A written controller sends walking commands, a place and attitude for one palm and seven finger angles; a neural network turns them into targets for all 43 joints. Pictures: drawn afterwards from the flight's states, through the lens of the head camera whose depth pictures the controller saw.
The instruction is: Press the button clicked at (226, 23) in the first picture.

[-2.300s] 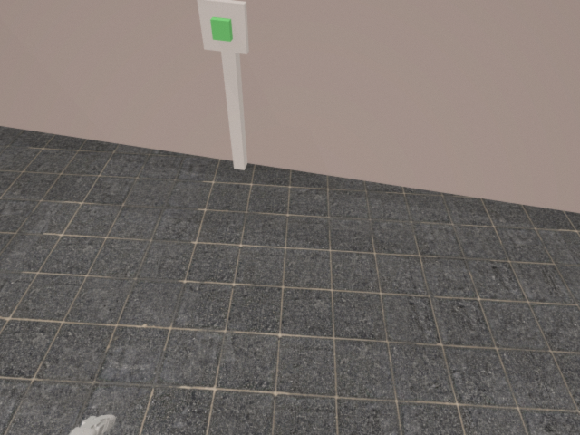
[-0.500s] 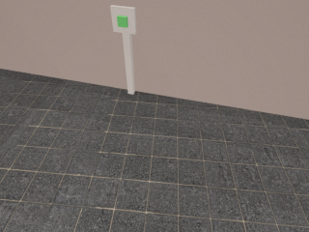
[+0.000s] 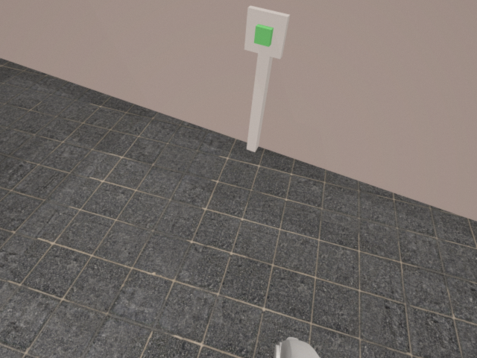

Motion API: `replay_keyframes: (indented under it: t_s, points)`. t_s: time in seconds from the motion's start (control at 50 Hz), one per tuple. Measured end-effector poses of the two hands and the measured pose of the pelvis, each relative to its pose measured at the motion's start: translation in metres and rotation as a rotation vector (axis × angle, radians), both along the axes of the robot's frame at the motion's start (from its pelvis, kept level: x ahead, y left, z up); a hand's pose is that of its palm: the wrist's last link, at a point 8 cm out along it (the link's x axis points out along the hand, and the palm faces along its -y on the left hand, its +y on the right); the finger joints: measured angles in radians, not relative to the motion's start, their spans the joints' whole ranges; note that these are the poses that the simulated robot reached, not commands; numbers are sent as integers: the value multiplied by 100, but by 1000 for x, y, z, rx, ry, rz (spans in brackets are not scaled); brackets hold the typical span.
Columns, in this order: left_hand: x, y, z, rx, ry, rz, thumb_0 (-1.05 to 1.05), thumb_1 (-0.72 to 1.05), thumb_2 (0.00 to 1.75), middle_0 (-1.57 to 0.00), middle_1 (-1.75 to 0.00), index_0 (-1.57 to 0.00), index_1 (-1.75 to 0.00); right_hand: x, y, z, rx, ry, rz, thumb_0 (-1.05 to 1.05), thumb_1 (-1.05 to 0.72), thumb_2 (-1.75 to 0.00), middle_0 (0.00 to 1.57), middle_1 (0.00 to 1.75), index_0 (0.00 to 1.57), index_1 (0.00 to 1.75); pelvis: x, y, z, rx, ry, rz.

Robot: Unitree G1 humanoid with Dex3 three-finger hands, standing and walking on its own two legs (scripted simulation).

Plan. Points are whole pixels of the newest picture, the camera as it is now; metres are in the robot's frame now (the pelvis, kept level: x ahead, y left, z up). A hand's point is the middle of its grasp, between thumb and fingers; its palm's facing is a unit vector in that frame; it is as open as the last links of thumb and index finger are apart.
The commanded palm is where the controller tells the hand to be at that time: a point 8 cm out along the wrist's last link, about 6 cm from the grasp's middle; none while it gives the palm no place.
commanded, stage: walk to a spot facing it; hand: left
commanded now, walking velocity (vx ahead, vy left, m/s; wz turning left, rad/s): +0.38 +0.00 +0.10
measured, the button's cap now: (263, 35) +1.37 -0.07 -0.05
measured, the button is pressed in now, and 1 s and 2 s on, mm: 0 0 0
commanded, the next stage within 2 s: turn to face it in 0.96 s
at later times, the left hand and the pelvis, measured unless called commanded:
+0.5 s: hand (170, 314) +0.24 +0.14 -0.18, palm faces +0.16 -0.96 -0.22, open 7.2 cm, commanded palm none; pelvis +0.24 -0.05 -0.01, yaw +7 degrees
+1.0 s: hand (145, 248) +0.39 +0.23 -0.19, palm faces +0.27 -0.95 -0.15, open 7.4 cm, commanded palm none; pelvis +0.43 +0.06 +0.00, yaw +11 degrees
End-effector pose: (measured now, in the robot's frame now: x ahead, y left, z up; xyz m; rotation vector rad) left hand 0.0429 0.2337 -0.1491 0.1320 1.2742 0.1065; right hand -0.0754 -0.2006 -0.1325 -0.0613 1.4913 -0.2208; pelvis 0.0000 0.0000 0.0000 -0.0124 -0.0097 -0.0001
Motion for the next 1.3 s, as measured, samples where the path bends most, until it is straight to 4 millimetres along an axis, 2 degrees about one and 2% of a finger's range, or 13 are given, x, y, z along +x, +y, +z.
replay_keyframes:
  t_s: [0.16, 0.26, 0.3, 0.36, 0.42, 0.54, 0.68, 0.8, 0.88, 0.96, 1.06, 1.18, 1.3]
  points:
    - [119, -27, -1, -15, -89, -29, 1, 91, 90, -20, -30, -20, -29, 49, -2, -11, 27, 56, -34, 0, -90, -89, 20, 30, 21, 30, 73, -13, -9, 15, -3, 18]
    - [203, -49, -7, -4, -184, -42, 1, 91, 90, -20, -30, -20, -29, 88, -24, -28, 39, 133, -27, 0, -90, -89, 20, 30, 21, 30, 133, -32, -27, 16, -5, 42]
    - [221, -54, -8, 10, -222, -18, 0, 91, 90, -20, -30, -20, -30, 115, -38, -35, 41, 151, -1, 0, -90, -89, 20, 30, 21, 30, 153, -40, -32, 13, -12, 58]
    - [222, -54, -5, 19, -204, 46, 0, 91, 90, -20, -30, -20, -30, 174, -60, -33, 17, 95, 53, 1, -91, -89, 20, 30, 21, 30, 179, -47, -26, 4, -33, 87]
    - [208, -51, -1, 44, -127, 114, 0, 92, 90, -20, -30, -20, -30, 248, -78, -27, -13, -12, 112, 1, -91, -89, 19, 30, 20, 29, 204, -49, -17, 2, -34, 103]
    - [171, -46, 2, 49, 74, 185, -1, 94, 90, -20, -30, -20, -29, 388, -80, -11, -38, -214, 205, 0, -91, -89, 19, 30, 20, 29, 254, -44, -6, -10, -17, 134]
    - [154, -52, -6, -28, 228, 305, 0, 92, 90, -20, -30, -20, -29, 516, -29, -4, -8, -301, 362, 0, -91, -90, 19, 30, 20, 29, 313, -17, -10, -32, -7, 191]
    - [168, -38, -23, -97, 335, 376, 0, 91, 90, -20, -30, -20, -29, 602, 36, -12, 5, -382, 453, 0, -91, -90, 19, 30, 20, 29, 365, 26, -27, -19, -13, 221]
    - [220, -6, -19, -84, 282, 350, 1, 91, 90, -20, -30, -20, -29, 611, 57, -6, 6, -386, 402, 0, -91, -89, 19, 30, 20, 29, 390, 45, -17, -14, -31, 212]
    - [294, 32, -13, -44, 149, 302, 1, 91, 90, -20, -30, -20, -29, 618, 48, 8, -56, -399, 332, -4, -96, -89, 20, 30, 21, 30, 414, 59, -7, -3, -40, 198]
    - [380, 62, -6, -7, 5, 266, 0, 91, 90, -20, -30, -19, -29, 602, 42, 7, -72, -297, 290, -3, -94, -89, 20, 30, 21, 30, 446, 67, -2, 10, -42, 172]
    - [457, 70, 1, 10, -42, 197, 0, 91, 90, -20, -30, -19, -29, 570, 46, -8, -36, -147, 196, -1, -92, -89, 19, 30, 20, 29, 482, 67, -3, 21, -36, 125]
    - [525, 57, 1, 31, -17, 74, 0, 91, 90, -20, -30, -19, -29, 549, 44, -23, 5, -15, 74, 0, -91, -89, 20, 30, 21, 30, 516, 56, -11, 23, -23, 44]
